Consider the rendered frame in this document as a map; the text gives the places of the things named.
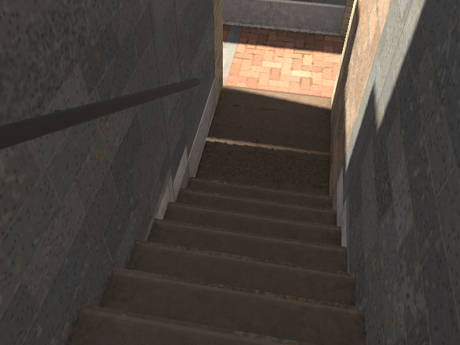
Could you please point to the stairs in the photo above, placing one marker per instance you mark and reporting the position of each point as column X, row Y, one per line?
column 212, row 306

